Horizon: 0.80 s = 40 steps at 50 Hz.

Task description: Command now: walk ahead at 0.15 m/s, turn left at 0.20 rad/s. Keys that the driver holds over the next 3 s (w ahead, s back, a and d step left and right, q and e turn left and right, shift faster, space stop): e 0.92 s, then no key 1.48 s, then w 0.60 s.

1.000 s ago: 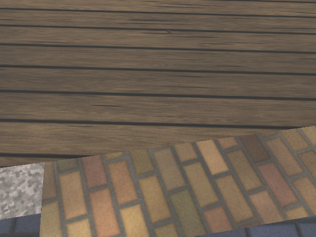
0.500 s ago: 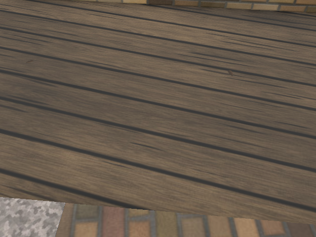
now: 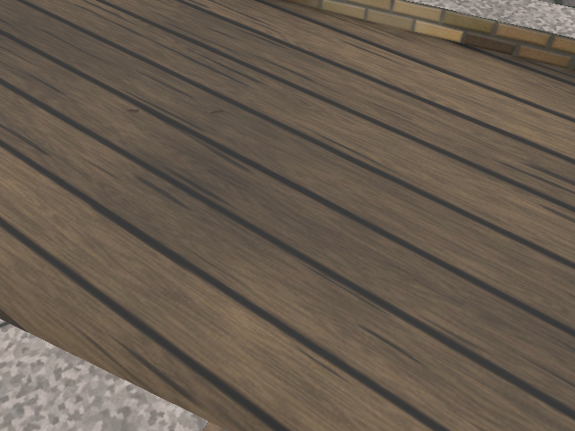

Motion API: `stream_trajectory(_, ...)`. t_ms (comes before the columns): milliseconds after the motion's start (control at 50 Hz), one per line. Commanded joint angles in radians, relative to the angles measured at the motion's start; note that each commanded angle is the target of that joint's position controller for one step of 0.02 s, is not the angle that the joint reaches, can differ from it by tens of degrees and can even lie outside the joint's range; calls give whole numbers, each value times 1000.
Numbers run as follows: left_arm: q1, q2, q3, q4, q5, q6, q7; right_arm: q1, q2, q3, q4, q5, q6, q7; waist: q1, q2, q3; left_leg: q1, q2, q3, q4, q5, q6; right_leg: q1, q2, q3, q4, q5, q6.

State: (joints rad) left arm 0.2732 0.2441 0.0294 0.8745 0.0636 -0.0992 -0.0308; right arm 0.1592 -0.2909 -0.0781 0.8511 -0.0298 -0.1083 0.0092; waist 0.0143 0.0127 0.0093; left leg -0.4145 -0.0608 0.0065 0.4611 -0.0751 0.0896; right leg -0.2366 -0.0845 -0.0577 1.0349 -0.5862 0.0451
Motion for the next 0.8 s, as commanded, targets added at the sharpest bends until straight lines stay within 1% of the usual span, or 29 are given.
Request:
stream_trajectory(20,61,91,16,-42,17,6,13,78,-75,-22,-18,50,-12,-15,3,61,-67,204,293,-271,-210,447,225,-247,-92,93,48,-16,-9)
stream_trajectory(40,108,49,6,-17,7,10,8,61,-59,-15,-26,38,-8,-1,36,41,-58,74,275,-222,-267,388,202,-134,-83,80,23,64,2)
stream_trajectory(60,185,29,7,28,-10,19,-6,14,-56,-12,-39,20,-13,14,74,15,-68,-24,241,-154,-284,336,168,-38,-64,60,27,173,8)
stream_trajectory(80,242,19,8,61,-27,28,-23,-61,-70,-14,-68,12,-23,26,103,13,-65,-117,200,-73,-275,297,132,30,-53,40,18,256,19)
stream_trajectory(100,249,31,13,72,-34,35,-38,-114,-86,-16,-86,11,-30,33,109,21,-61,-165,176,-26,-264,260,106,62,-49,26,-16,301,36)
stream_trajectory(140,183,74,23,46,-25,38,-48,-103,-104,-18,-77,15,-39,35,72,31,-61,-109,202,-42,-229,130,95,33,-66,44,-118,331,59)
stream_trajectory(160,139,93,27,28,-21,33,-43,-66,-99,-15,-62,18,-40,37,41,25,-52,-46,242,-82,-205,64,109,-10,-86,67,-174,328,59)
stream_trajectory(180,94,103,27,3,-20,25,-28,-37,-113,-21,-55,20,-39,37,11,31,-47,28,286,-131,-186,2,137,-62,-89,74,-211,313,54)
stream_trajectory(220,-1,123,30,-55,-15,6,9,55,-164,-43,-50,20,-26,17,-67,49,-40,218,387,-253,-192,-67,226,-230,-66,69,-226,250,29)
stream_trajectory(240,-41,129,28,-75,-14,2,31,125,-166,-49,-41,19,-22,-6,-109,70,-28,326,441,-311,-217,-73,269,-340,-61,77,-204,193,13)
stream_trajectory(260,-66,120,22,-86,-9,1,48,163,-134,-41,-42,18,-20,-32,-130,67,-21,408,474,-337,-230,-77,276,-419,-73,102,-197,145,-2)
stream_trajectory(280,-75,103,14,-89,-2,2,54,159,-101,-31,-53,19,-19,-56,-130,62,-22,452,478,-325,-234,-78,257,-447,-81,113,-212,131,-13)
stream_trajectory(320,-49,86,11,-75,9,6,48,78,-89,-27,-93,21,-17,-78,-98,41,-31,410,423,-224,-248,-89,196,-340,-59,70,-298,180,-35)
stream_trajectory(340,-24,76,11,-67,6,2,35,8,-110,-32,-118,18,-16,-76,-68,38,-33,338,380,-155,-249,-75,172,-235,-32,27,-344,231,-51)
stream_trajectory(380,13,76,21,-60,-26,-10,-1,-79,-141,-40,-140,0,-9,-65,-18,33,-44,261,325,-66,-212,-84,137,-75,26,-33,-478,402,-92)
stream_trajectory(400,23,85,29,-67,-44,-22,-16,-100,-136,-38,-137,-7,-6,-60,-4,31,-51,238,313,-44,-175,-111,112,-6,54,-34,-563,484,-122)
stream_trajectory(420,34,100,39,-78,-52,-37,-25,-81,-111,-29,-119,-10,-1,-56,1,15,-70,225,292,-19,-116,-145,72,63,59,-10,-643,586,-161)
stream_trajectory(440,60,169,62,-93,-44,-52,-20,-4,-40,-11,-113,-11,4,-55,-20,-107,-149,208,209,80,45,-267,-23,179,-71,142,-689,932,-273)
stream_trajectory(460,74,308,93,-142,-50,-73,-10,-24,1,3,-204,0,-4,-63,-12,-302,-179,-34,20,105,244,-559,-122,310,-339,565,-771,1136,-532)
stream_trajectory(480,105,290,105,-110,-6,-87,2,-74,-61,-11,-171,-8,7,-52,29,-131,-78,-152,44,-44,334,-562,-131,297,-310,524,-800,938,-472)
stream_trajectory(500,67,276,109,-119,-13,-85,6,-93,-93,-23,-171,-6,28,-58,21,-122,-65,-174,67,-61,416,-500,-133,291,-240,428,-794,840,-392)
stream_trajectory(520,13,234,98,-139,-33,-73,6,-66,-127,-39,-154,-16,36,-67,-5,-126,-83,-159,82,-59,503,-470,-137,270,-206,372,-779,852,-358)
stream_trajectory(540,-5,191,82,-149,-54,-63,5,-49,-105,-36,-146,-32,39,-71,-29,-135,-78,-130,88,-72,547,-447,-138,223,-192,352,-781,883,-343)
stream_trajectory(560,-31,186,82,-172,-55,-50,4,-33,-79,-26,-144,-37,36,-67,-53,-110,-54,-95,97,-63,559,-406,-141,157,-176,325,-806,861,-330)
stream_trajectory(580,-40,189,83,-191,-46,-42,3,-9,-66,-23,-132,-28,34,-63,-56,-105,-57,-76,88,-53,565,-345,-147,139,-157,314,-818,845,-333)
stream_trajectory(620,-34,195,86,-216,-34,-38,-1,12,-79,-23,-118,-12,36,-51,-48,-106,-65,-75,82,-45,569,-269,-168,148,-134,307,-815,823,-343)
stream_trajectory(680,-15,209,91,-244,-35,-46,-10,-3,-98,-16,-118,-15,48,-43,-24,-109,-67,-108,100,-51,486,-261,-198,199,-128,348,-793,779,-347)
stream_trajectory(740,0,224,98,-267,-39,-51,-21,-6,-103,-2,-117,-14,59,-51,1,-110,-81,-122,117,-64,415,-311,-213,233,-150,424,-763,777,-366)
stream_trajectory(800,-9,232,97,-289,-39,-51,-28,4,-111,12,-114,-18,58,-57,16,-109,-95,-99,112,-60,368,-344,-209,213,-142,471,-738,762,-370)
